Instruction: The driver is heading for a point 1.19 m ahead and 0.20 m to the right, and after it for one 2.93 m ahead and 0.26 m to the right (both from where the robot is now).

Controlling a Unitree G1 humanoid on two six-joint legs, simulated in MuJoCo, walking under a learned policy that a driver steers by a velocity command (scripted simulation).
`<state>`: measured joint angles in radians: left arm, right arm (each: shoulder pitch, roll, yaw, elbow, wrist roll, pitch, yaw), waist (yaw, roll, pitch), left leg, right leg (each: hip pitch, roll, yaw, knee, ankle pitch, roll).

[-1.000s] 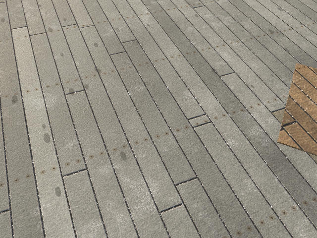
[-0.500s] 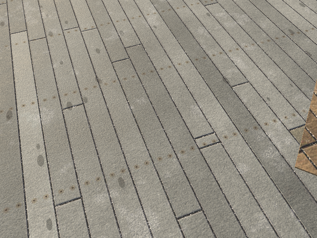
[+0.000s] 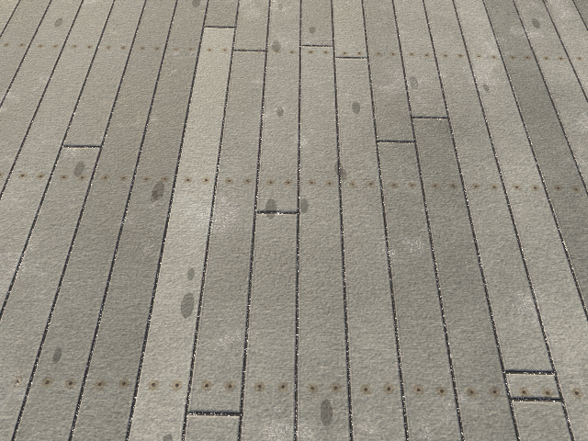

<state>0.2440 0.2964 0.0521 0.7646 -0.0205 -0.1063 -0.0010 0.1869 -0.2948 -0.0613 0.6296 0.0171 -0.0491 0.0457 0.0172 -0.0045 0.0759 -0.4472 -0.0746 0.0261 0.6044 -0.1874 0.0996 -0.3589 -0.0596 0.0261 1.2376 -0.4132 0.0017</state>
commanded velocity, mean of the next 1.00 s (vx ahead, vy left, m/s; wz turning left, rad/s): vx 0.50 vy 0.00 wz -0.18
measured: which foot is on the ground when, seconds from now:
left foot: down 0.00-0.46, up 0.48-0.90, down 0.92-1.00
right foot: up 0.00-0.42, down 0.44-0.94, up 0.96-1.00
